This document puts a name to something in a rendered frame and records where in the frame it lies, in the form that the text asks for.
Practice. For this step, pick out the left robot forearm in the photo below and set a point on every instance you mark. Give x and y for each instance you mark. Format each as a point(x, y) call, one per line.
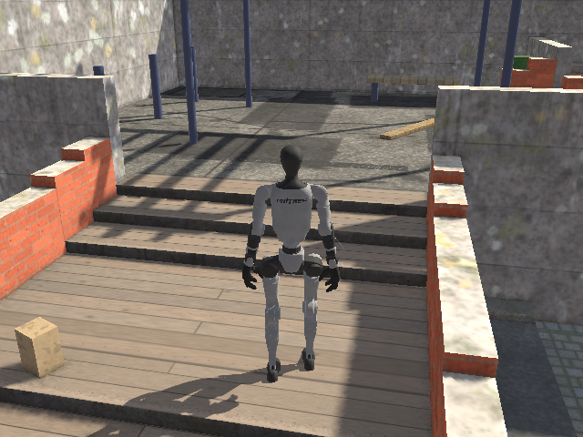
point(252, 248)

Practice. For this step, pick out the robot right upper arm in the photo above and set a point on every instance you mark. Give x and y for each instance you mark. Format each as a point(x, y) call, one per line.
point(323, 209)

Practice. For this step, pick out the robot left upper arm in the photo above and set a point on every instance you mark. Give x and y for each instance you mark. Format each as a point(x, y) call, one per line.
point(259, 209)

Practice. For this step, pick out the robot head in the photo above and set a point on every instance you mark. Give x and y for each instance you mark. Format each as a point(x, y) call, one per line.
point(291, 160)

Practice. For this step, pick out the left robot hand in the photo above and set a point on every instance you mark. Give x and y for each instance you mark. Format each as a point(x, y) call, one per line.
point(246, 275)

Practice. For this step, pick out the robot left thigh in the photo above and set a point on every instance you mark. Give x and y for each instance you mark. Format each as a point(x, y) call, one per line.
point(271, 278)

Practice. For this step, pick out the right robot forearm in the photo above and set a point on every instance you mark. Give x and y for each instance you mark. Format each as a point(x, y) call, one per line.
point(330, 249)

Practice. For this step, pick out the right robot hand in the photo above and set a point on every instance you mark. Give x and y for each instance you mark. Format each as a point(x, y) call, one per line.
point(334, 278)

